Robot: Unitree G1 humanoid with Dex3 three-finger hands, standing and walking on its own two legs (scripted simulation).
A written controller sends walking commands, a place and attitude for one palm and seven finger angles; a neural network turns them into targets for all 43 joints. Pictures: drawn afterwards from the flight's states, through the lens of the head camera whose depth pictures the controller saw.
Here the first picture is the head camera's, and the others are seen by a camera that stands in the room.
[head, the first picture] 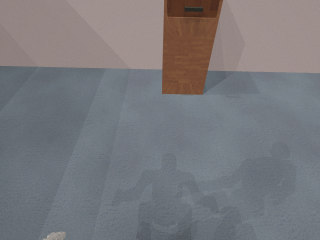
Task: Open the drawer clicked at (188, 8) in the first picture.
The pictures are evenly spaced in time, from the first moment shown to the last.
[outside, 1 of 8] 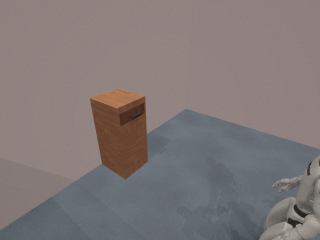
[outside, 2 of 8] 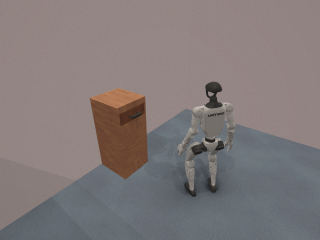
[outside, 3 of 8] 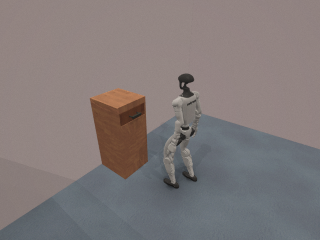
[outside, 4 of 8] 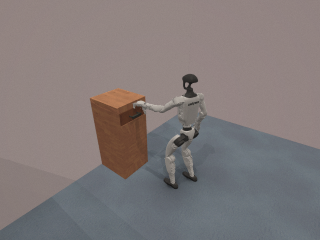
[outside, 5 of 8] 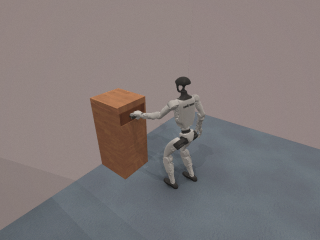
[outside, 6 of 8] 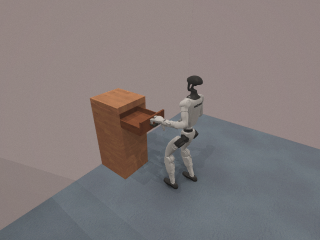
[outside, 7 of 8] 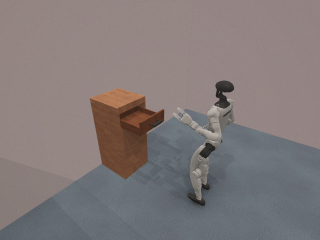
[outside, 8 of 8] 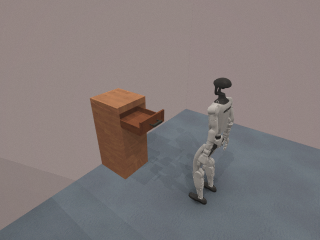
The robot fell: no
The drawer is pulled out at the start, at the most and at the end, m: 0.00 0.30 0.29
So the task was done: yes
